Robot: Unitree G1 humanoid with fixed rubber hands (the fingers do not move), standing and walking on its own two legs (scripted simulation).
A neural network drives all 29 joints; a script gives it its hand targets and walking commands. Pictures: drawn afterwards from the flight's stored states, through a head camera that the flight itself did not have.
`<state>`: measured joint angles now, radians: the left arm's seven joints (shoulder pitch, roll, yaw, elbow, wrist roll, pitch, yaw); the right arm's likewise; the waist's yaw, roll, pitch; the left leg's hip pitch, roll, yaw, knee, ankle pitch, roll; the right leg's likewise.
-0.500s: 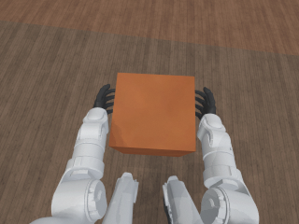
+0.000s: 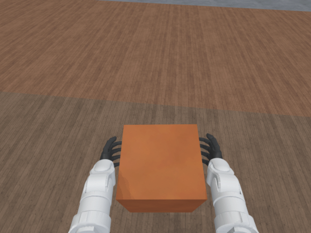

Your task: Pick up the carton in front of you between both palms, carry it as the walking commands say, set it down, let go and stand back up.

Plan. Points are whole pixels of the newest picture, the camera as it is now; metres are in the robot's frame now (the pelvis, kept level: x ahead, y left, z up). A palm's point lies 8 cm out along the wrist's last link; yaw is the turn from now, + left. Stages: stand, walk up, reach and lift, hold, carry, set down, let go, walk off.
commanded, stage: reach and lift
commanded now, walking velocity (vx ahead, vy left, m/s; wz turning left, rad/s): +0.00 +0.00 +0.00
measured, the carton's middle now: (160, 172) +0.31 +0.00 -0.09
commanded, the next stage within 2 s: hold in 1.18 s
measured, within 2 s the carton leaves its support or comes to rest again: neither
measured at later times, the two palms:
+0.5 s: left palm (102, 162) +0.28 +0.15 +0.04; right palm (222, 159) +0.29 -0.15 +0.05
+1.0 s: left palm (102, 157) +0.29 +0.15 +0.05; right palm (223, 154) +0.30 -0.15 +0.06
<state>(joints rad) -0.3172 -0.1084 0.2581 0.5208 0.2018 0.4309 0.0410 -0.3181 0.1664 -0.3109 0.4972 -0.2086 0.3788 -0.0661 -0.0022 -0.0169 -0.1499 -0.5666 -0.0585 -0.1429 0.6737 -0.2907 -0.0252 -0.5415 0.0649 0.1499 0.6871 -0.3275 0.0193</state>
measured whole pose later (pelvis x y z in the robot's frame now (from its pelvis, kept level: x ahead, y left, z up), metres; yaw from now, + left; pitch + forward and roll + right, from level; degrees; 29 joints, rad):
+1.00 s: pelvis +0.01 +0.00 +0.03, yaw +0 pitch -4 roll +0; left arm -0.26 -0.15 0.22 0.32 0.28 0.69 0.03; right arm -0.29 0.16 -0.26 0.35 -0.29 0.64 -0.01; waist 0.00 -0.01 -0.03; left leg -0.13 -0.04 -0.13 0.39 -0.19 -0.02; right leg -0.11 0.04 0.15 0.40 -0.23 0.01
